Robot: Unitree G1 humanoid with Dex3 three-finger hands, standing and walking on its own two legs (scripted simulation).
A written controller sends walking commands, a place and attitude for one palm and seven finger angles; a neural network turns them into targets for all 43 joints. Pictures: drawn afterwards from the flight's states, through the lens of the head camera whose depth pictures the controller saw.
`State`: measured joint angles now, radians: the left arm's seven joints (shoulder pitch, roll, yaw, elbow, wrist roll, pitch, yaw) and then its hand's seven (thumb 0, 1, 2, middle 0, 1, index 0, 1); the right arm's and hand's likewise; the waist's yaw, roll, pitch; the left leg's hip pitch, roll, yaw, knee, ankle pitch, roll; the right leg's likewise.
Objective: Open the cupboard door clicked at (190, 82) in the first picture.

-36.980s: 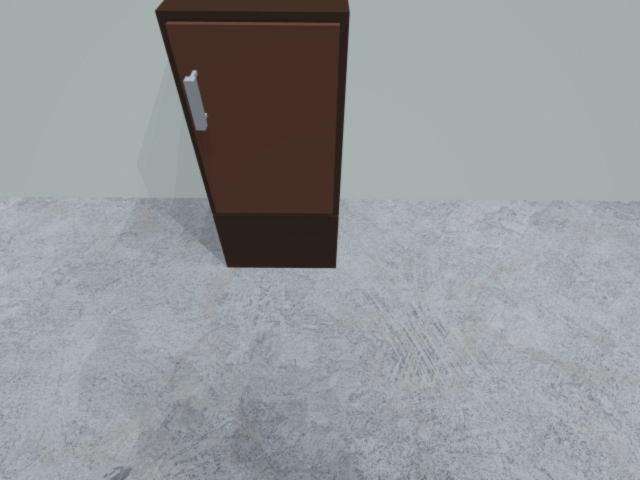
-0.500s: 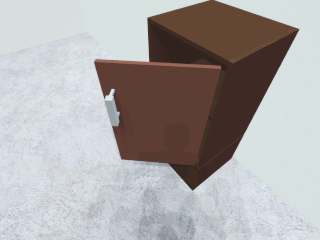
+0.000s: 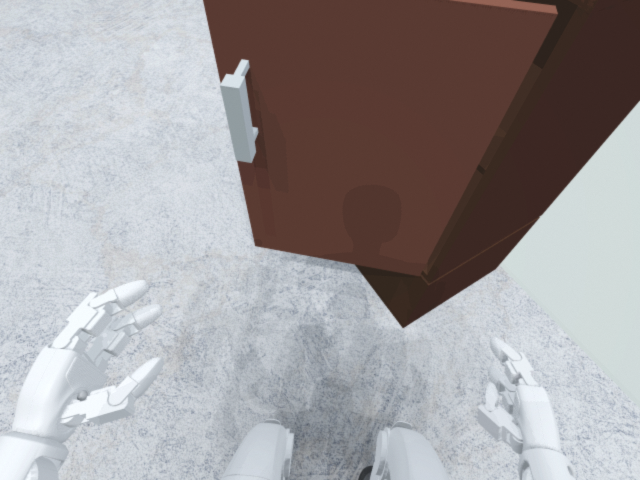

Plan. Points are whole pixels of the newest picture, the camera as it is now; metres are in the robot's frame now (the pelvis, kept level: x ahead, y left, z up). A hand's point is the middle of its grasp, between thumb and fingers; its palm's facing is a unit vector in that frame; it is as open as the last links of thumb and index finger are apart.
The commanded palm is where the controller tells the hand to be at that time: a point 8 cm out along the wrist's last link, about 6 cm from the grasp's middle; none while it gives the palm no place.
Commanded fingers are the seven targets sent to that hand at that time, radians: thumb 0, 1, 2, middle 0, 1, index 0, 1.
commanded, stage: raise the hand with hooked fingers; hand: left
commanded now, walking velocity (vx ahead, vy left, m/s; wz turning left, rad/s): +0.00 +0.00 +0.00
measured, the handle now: (244, 112) +0.57 +0.18 +0.09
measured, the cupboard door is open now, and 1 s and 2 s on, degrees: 47 47 47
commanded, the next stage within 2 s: move the hooked fingers beside the handle in 1.56 s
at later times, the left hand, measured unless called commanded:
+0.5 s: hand (93, 335) +0.23 +0.27 +0.07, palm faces -0.06 -1.00 -0.06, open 12.3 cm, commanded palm +0.21 +0.32 +0.09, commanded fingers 0.00 -0.34 0.37 -0.29 -1.10 -0.29 -1.10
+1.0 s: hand (79, 273) +0.29 +0.29 +0.10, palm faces -0.05 -1.00 -0.05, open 13.9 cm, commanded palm +0.27 +0.34 +0.11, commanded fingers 0.00 -0.50 0.30 -0.30 -1.20 -0.30 -1.20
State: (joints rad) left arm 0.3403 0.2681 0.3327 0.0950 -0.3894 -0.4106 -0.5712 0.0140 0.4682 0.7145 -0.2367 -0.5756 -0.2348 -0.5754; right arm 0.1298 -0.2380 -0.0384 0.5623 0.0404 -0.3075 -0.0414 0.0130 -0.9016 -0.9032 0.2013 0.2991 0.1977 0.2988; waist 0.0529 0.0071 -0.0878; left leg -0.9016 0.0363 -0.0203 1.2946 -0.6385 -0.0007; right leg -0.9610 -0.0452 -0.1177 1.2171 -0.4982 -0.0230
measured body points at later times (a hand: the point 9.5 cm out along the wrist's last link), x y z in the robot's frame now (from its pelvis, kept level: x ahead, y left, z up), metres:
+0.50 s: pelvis +0.00 +0.02 +0.03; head +0.07 +0.04 +0.47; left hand +0.23 +0.32 +0.08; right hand +0.17 -0.23 -0.04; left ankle +0.00 +0.11 -0.63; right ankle +0.06 -0.11 -0.63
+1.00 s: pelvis +0.01 +0.02 +0.04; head +0.08 +0.04 +0.49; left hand +0.29 +0.35 +0.11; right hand +0.18 -0.22 -0.03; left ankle +0.00 +0.11 -0.63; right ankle +0.06 -0.11 -0.63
